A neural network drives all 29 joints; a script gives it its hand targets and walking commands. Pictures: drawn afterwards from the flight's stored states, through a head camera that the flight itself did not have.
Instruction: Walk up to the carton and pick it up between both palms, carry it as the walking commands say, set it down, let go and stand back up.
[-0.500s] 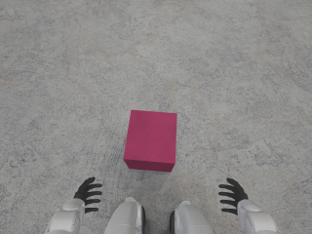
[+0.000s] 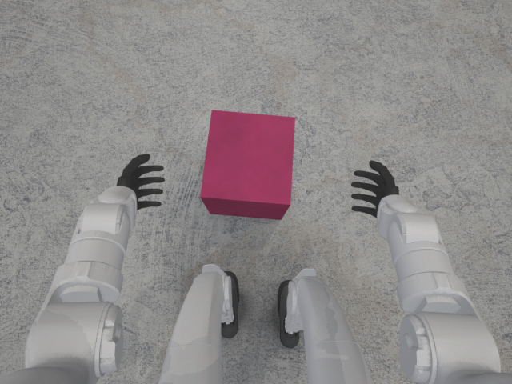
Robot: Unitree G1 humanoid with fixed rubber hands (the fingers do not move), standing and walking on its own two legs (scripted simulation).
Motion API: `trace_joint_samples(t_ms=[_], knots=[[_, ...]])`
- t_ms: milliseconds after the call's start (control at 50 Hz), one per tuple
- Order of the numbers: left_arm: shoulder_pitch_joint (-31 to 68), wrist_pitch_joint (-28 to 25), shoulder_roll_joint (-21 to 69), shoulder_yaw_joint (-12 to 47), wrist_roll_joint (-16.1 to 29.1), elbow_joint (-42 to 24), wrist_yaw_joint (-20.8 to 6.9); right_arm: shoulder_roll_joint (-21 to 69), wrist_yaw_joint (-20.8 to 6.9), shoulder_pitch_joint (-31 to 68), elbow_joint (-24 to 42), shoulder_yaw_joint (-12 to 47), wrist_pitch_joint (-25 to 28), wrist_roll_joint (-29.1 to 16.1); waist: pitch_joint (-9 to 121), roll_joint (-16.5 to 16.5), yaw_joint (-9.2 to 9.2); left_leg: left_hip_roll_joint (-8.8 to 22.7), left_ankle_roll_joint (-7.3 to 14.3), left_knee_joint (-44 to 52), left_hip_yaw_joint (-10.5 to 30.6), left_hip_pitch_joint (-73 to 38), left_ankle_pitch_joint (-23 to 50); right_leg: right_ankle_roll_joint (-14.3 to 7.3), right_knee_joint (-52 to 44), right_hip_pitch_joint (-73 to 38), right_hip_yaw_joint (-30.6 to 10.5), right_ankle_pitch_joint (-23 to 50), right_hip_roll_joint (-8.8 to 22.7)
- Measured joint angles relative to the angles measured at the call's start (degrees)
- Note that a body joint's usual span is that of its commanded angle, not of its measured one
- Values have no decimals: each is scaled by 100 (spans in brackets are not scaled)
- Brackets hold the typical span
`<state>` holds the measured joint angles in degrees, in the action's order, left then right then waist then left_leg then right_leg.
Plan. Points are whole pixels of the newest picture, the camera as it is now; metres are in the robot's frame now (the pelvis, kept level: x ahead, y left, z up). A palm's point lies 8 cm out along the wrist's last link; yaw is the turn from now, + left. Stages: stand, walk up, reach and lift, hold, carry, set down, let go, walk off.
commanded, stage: reach and lift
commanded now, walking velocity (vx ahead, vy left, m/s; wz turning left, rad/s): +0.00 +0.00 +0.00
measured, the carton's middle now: (249, 169) +0.57 +0.02 -0.56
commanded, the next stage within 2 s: none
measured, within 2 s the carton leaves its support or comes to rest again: neither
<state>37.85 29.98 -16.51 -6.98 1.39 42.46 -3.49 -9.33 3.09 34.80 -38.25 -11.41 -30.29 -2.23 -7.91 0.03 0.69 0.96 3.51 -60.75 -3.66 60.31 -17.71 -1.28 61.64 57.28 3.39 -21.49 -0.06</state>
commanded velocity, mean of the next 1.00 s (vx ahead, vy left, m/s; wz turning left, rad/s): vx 0.00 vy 0.00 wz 0.00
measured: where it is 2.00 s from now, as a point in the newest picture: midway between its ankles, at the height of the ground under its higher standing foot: (258, 321)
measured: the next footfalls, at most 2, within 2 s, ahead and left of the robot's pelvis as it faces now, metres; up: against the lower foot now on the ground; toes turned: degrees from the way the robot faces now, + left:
none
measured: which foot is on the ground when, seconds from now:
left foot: down 0.00-1.00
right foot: down 0.00-1.00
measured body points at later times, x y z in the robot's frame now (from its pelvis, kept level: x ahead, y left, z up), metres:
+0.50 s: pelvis +0.02 +0.00 -0.02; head +0.30 +0.02 +0.33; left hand +0.53 +0.24 -0.12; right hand +0.50 -0.21 -0.12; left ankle +0.11 +0.09 -0.65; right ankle +0.08 -0.11 -0.65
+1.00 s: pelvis +0.02 +0.00 -0.06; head +0.35 +0.01 +0.25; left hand +0.58 +0.24 -0.17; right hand +0.55 -0.21 -0.18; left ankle +0.11 +0.09 -0.65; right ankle +0.08 -0.11 -0.65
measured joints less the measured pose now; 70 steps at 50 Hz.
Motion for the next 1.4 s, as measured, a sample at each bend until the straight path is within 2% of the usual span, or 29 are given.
trace_joint_samples(t_ms=[300,460,680,880,1000,1100,1400], knots=[[1495,-1104,-398,-164,175,1021,20,-238,30,1195,-678,-433,1122,-163,576,-17,79,-23,21,-78,29,1416,50,48,60,1389,27,40,25],[2281,-1637,-680,-495,135,1499,-98,-318,18,1919,-907,-530,1601,-244,864,-17,117,-8,18,-52,29,2161,98,52,36,2141,24,90,8],[3478,-1892,-1034,-1038,-175,1766,-365,-418,54,2931,-863,-761,1777,-89,739,2,103,15,30,-28,11,2799,170,52,17,2796,1,171,-17],[3584,-1963,-927,-1535,-531,1688,-570,-331,-9,3106,-751,-1001,1827,260,792,28,41,20,34,-156,-6,3197,157,59,164,3215,-38,157,-27],[3702,-1927,-981,-1568,-586,1841,-616,-296,1,3283,-929,-1131,1767,348,801,33,49,33,33,-833,14,3701,-63,42,861,3709,-10,-89,-6],[3901,-1885,-1084,-1385,-497,1941,-535,-334,74,3505,-1074,-1085,1722,273,749,18,64,61,30,-1691,45,4322,-333,17,1721,4303,34,-388,12],[4293,-1773,-1466,-544,251,1929,-229,-653,360,3976,-1159,-526,1626,-364,301,-26,66,169,90,-3990,77,5928,-919,-66,4034,5843,125,-1050,59]])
